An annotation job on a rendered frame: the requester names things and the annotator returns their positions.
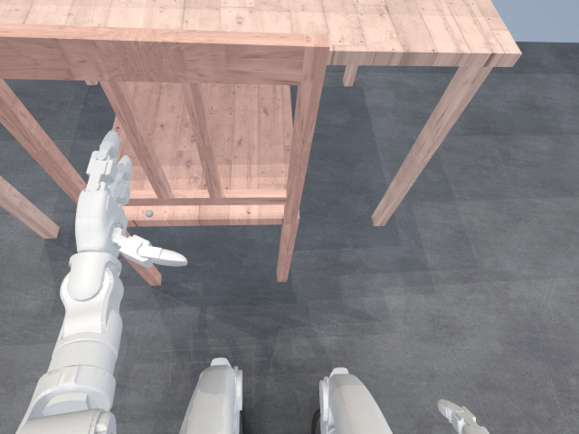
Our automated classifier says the table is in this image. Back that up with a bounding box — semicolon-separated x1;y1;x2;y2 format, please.
0;0;522;239

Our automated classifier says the left robot forearm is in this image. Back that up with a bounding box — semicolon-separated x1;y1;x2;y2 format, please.
15;250;124;434

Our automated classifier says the chair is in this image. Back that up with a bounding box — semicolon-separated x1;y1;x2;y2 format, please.
0;24;330;286

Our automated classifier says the right robot hand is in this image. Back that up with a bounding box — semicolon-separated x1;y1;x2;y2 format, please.
437;399;489;434

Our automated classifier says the right robot shin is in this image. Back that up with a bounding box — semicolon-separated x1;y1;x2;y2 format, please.
320;367;348;434

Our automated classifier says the robot left upper arm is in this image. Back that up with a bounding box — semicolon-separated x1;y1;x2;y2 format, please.
19;408;117;434

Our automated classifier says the left robot hand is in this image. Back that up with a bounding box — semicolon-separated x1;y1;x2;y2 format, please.
75;130;187;269

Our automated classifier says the right robot thigh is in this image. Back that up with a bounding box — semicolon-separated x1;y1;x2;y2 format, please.
319;373;393;434

